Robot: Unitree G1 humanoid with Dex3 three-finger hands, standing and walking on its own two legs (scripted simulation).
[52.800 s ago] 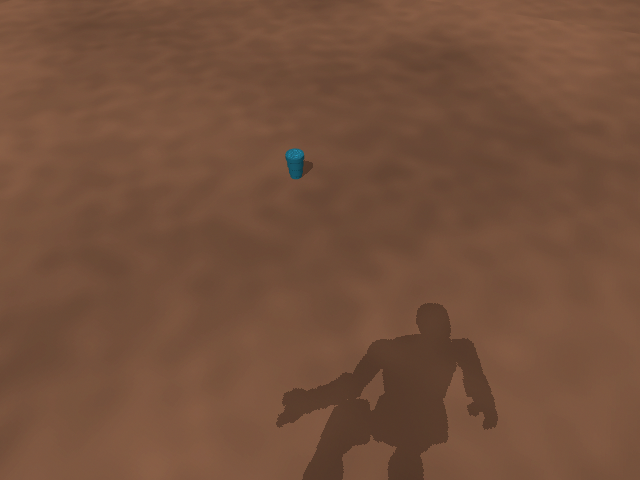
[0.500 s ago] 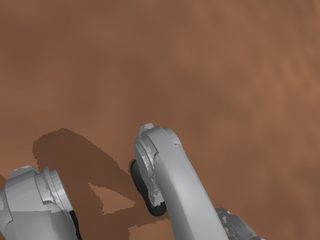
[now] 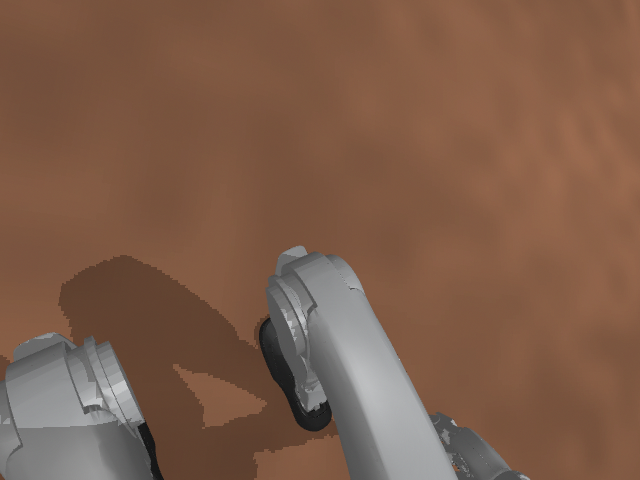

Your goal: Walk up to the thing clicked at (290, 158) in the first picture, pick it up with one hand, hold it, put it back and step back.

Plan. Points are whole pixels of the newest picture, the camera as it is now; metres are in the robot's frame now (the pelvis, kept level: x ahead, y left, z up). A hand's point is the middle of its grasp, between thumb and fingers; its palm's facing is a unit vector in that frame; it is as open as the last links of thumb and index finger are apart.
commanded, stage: open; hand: left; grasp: from above
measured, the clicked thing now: out of the picture +0.50 +0.32 -0.25
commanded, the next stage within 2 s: withdraw in 0.20 s
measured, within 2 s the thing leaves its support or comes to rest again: neither
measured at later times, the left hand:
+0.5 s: hand out of the picture +0.51 +0.33 -0.19, palm faces -0.39 -0.11 -0.92, open 13.9 cm
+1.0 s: hand out of the picture +0.49 +0.34 -0.03, palm faces -0.49 -0.14 -0.86, open 13.9 cm
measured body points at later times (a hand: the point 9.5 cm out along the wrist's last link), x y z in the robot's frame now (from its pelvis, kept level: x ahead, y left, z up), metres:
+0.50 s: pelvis +0.00 +0.00 +0.00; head +0.27 +0.11 +0.34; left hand +0.52 +0.33 -0.14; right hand +0.04 -0.26 -0.06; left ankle +0.07 +0.13 -0.28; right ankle +0.11 -0.13 -0.28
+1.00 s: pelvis -0.01 +0.00 +0.06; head +0.22 +0.09 +0.44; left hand +0.52 +0.34 +0.02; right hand +0.07 -0.28 -0.02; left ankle +0.06 +0.13 -0.28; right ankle +0.11 -0.13 -0.28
